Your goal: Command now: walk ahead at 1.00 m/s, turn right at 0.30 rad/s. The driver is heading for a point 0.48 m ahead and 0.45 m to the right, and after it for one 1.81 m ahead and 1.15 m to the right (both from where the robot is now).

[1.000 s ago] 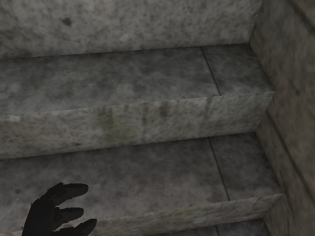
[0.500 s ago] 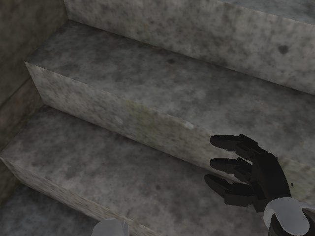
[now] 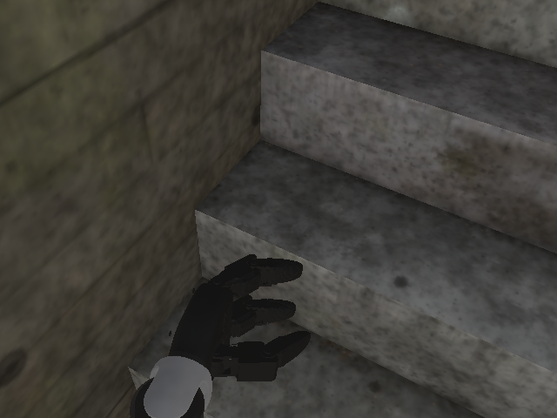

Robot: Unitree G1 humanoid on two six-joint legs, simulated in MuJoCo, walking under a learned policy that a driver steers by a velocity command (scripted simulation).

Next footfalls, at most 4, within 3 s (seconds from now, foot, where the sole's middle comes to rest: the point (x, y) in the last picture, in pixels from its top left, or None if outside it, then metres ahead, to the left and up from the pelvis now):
0.34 left None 0.30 0.26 -0.64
0.62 right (353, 409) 0.43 -0.10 -0.43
0.98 left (161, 354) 0.52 0.25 -0.43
1.28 right None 0.39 -0.19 -0.43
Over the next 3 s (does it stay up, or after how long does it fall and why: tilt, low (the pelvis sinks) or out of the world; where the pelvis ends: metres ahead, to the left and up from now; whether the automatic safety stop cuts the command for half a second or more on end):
stays up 0.16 -0.66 0.36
